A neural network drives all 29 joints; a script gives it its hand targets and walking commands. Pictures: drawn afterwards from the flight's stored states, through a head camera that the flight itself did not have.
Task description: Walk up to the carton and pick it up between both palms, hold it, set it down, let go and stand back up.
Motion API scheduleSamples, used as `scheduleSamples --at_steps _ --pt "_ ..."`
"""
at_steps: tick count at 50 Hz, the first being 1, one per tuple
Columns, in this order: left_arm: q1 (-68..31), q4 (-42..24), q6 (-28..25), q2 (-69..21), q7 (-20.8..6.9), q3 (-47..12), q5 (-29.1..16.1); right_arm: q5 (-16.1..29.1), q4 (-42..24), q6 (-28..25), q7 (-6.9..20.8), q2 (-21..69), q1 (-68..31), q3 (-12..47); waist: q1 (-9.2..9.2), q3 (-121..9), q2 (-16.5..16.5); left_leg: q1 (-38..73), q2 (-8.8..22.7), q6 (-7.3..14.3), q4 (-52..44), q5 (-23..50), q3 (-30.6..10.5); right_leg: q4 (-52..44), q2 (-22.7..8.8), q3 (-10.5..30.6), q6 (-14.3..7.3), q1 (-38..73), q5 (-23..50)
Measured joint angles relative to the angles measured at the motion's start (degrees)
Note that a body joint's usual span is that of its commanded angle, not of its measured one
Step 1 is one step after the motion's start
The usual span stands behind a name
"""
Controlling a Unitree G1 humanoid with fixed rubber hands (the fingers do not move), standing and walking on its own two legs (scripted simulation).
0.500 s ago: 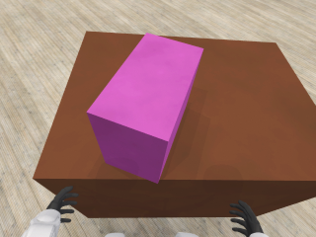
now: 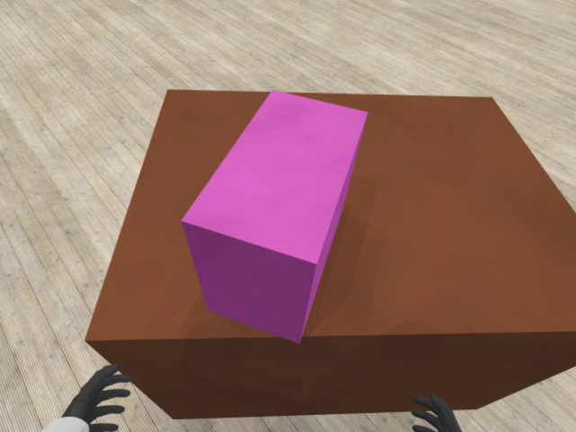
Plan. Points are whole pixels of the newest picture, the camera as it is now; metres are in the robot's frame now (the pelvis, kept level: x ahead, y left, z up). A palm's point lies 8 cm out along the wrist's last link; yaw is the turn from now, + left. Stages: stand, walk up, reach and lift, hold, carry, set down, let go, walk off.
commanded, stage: reach and lift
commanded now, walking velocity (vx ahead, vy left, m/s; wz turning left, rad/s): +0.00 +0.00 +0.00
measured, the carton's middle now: (285, 214) +0.44 +0.03 +0.03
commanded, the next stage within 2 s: none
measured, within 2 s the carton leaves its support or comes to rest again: neither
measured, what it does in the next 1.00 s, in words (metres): stands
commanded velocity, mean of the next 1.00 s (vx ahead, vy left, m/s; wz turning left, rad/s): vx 0.00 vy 0.00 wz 0.00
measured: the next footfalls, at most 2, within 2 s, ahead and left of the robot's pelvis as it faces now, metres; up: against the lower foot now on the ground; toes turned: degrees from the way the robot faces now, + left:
none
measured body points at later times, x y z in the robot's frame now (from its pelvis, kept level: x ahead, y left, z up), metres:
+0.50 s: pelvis +0.02 +0.01 +0.01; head +0.02 +0.02 +0.45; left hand +0.18 +0.27 -0.03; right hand +0.16 -0.18 -0.03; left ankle +0.00 +0.11 -0.74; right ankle +0.03 -0.14 -0.74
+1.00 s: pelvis +0.04 +0.03 +0.00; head +0.05 +0.06 +0.45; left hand +0.19 +0.27 +0.01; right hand +0.18 -0.13 +0.02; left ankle +0.00 +0.11 -0.74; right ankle +0.03 -0.14 -0.74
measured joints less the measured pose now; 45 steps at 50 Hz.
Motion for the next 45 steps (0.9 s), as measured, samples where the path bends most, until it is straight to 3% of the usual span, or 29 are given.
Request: scheduleSamples --at_steps 13,25,37,45 --pt "2.8 -3.7 -4.7 -2.0 -0.7 -0.6 -0.3 1.1 -11.4 2.5 -1.3 -0.2 4.7 2.3 0.93 -1.6 0.0 4.6 -0.5 1.1 -4.3 1.1 2.5 -4.1 -0.5 2.0 0.9 3.7 1.8" --pt "6.0 -10.0 -8.1 1.2 -3.4 -0.7 -4.9 3.4 -21.7 4.6 -5.7 2.9 10.1 4.8 1.52 -2.7 0.6 4.2 0.1 0.6 -4.8 0.8 1.4 -6.4 -0.1 0.5 0.5 4.6 1.9" --pt "9.2 -17.9 -12.5 4.1 -5.9 -1.3 -8.8 5.8 -29.0 0.8 -10.7 5.1 15.1 8.1 2.37 -2.9 0.4 2.5 0.3 0.9 -2.8 -1.0 0.2 -7.9 -0.1 -0.8 1.0 5.0 1.6" --pt "12.5 -23.1 -15.3 5.0 -6.6 -1.9 -9.4 7.2 -31.3 -3.5 -12.3 6.3 17.6 10.0 2.84 -1.8 0.2 3.2 0.4 1.4 -0.8 -2.8 0.0 -8.4 0.0 -0.9 1.4 6.9 1.2"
